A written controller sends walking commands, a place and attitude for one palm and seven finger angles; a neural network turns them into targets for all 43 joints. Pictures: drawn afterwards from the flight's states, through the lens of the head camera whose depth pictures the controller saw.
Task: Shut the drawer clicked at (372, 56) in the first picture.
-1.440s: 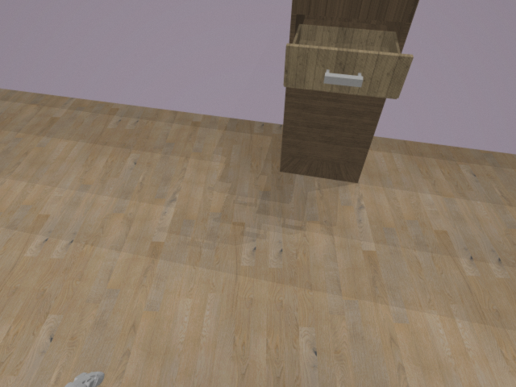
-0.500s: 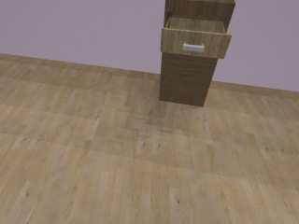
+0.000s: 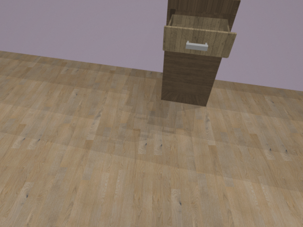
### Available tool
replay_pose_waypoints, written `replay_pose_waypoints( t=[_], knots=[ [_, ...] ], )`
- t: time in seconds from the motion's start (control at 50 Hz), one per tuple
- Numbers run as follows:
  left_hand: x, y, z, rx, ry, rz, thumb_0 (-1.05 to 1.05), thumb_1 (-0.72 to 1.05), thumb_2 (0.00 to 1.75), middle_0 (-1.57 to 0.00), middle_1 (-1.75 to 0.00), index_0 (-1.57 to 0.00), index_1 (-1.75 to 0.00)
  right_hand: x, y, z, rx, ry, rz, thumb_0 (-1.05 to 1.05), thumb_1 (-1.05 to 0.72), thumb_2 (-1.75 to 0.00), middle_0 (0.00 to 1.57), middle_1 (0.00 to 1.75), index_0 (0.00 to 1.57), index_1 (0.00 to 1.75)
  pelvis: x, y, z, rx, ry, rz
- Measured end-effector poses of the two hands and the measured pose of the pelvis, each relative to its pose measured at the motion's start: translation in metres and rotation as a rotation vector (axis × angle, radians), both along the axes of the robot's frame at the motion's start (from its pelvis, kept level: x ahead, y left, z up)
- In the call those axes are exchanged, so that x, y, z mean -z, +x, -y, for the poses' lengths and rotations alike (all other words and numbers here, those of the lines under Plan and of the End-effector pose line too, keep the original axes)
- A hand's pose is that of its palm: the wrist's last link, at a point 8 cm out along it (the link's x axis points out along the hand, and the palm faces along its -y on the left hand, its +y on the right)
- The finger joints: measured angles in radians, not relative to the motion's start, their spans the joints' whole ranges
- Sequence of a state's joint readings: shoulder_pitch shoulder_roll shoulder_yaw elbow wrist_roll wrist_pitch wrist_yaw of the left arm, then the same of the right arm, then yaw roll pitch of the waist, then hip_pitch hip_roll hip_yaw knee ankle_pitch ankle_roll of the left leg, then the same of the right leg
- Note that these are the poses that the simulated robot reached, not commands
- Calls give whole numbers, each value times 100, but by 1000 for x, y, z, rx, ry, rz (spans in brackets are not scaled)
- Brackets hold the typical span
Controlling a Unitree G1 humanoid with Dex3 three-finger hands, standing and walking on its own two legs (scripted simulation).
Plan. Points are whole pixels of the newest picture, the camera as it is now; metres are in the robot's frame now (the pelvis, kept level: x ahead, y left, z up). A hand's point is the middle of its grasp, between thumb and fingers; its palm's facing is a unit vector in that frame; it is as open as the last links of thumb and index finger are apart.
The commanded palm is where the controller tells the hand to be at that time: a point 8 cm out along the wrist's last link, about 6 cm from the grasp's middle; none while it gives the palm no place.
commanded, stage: walk to a spot facing it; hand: left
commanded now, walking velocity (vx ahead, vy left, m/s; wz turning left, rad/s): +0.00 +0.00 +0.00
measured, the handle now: (196, 44) +1.05 -0.20 -0.02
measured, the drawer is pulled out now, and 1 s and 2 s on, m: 0.29 0.29 0.29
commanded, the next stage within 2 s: turn to face it in 1.70 s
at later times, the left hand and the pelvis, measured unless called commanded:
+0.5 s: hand out of the picture +0.07 +0.18 -0.18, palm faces -0.14 -0.96 -0.26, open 7.4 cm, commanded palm none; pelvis +0.02 -0.02 -0.03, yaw -11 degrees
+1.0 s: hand (101, 206) +0.23 +0.19 -0.20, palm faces -0.34 -0.92 -0.20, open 7.4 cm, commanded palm none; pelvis +0.19 -0.01 -0.02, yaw -27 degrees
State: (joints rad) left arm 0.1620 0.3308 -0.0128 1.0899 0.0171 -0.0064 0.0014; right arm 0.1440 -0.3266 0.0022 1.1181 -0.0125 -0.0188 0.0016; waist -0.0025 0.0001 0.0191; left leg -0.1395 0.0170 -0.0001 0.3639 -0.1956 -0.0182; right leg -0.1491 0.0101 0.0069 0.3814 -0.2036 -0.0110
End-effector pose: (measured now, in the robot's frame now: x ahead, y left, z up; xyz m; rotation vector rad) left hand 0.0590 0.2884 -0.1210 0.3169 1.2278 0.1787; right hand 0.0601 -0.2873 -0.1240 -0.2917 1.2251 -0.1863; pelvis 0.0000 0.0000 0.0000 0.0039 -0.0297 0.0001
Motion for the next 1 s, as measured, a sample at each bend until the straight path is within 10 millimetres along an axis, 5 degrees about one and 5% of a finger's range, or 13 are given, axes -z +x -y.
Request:
replay_pose_waypoints(
  t=[0.28,0.4,0.56,0.68,0.78,0.94,1.0],
  knots=[
    [6,5,5,20,-5,-23,0,91,90,-20,-30,-20,-30,3,3,-6,50,4,45,1,-90,-90,20,30,20,30,4,0,-1,61,2,-7],
    [18,5,28,63,-52,-65,0,91,90,-20,-30,-20,-30,19,-22,-16,126,62,41,1,-90,-90,20,30,20,30,13,5,5,131,19,-8],
    [25,8,74,71,-87,-58,0,91,90,-20,-30,-20,-30,42,-46,-4,215,117,-54,1,-91,-90,20,30,20,30,22,28,30,198,0,-7],
    [13,-1,92,96,-117,-194,0,91,90,-20,-30,-20,-30,17,-2,1,270,123,52,2,-91,-90,20,30,20,30,4,56,35,265,13,-31],
    [11,23,90,126,-121,-252,0,91,90,-21,-30,-20,-30,5,48,1,297,117,139,1,-91,-90,20,30,20,30,0,88,32,322,12,-47],
    [37,124,60,186,-106,-248,0,90,90,-21,-30,-20,-30,2,144,-9,311,58,265,1,-91,-90,20,30,20,30,19,165,15,421,-13,-54],
    [47,185,54,262,-96,-230,0,91,90,-20,-30,-20,-30,0,152,-15,365,32,288,1,-91,-90,20,30,20,30,23,188,12,478,-8,-37]
  ],
)
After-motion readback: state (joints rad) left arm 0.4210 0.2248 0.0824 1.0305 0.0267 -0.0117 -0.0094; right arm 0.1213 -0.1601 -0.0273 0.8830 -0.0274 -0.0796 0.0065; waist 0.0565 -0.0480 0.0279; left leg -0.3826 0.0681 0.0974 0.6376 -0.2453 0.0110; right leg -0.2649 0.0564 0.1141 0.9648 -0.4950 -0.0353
